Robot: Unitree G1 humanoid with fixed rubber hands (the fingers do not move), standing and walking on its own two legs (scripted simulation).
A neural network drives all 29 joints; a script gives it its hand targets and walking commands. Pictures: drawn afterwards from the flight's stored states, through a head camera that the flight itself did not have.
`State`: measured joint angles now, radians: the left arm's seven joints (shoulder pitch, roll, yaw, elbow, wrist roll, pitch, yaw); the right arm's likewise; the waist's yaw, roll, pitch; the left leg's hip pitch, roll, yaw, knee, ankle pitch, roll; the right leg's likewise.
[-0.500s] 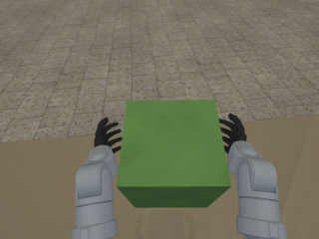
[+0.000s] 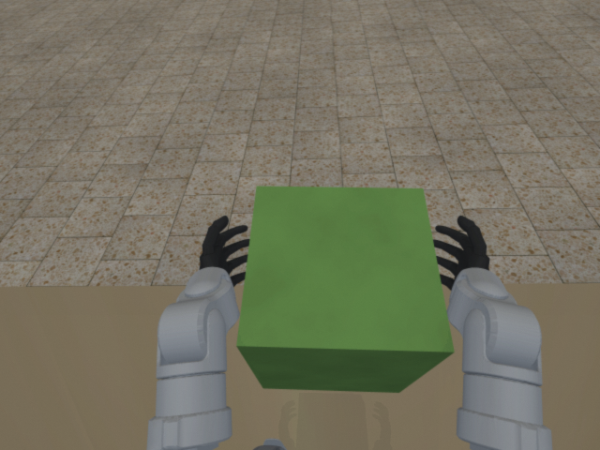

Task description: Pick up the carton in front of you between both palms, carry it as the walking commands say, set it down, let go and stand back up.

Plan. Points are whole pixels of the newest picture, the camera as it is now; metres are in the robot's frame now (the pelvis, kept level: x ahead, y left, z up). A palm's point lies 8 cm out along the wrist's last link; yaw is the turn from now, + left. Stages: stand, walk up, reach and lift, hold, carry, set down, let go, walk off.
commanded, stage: carry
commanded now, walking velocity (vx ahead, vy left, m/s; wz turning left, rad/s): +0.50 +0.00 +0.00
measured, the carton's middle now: (334, 299) +0.34 +0.01 +0.02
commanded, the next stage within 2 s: none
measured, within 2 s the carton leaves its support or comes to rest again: neither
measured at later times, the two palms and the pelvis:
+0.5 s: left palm (255, 165) +0.63 +0.17 +0.03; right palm (419, 168) +0.61 -0.14 +0.04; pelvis +0.29 +0.03 -0.04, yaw +0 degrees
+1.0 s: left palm (281, 100) +0.91 +0.16 +0.01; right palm (405, 97) +0.93 -0.15 +0.01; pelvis +0.59 -0.01 -0.07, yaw +1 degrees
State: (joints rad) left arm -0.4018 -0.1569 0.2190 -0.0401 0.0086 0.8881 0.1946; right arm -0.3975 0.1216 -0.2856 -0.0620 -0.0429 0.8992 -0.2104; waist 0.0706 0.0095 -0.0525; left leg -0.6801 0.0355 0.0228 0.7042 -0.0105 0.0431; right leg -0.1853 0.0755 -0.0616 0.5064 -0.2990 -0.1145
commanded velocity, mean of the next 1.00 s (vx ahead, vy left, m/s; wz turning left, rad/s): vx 0.50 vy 0.00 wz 0.00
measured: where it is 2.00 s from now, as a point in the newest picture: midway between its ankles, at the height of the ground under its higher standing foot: (330, 241)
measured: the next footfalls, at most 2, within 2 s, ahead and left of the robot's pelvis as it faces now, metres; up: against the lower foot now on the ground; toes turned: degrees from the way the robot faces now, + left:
left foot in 0.12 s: +0.25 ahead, +0.08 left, -0.04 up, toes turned +2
right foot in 0.68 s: +0.57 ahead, -0.05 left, -0.08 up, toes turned -2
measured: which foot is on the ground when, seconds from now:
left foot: up 0.00-0.10, down 0.12-0.66, up 0.68-1.00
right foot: down 0.00-0.14, up 0.16-0.66, down 0.68-1.00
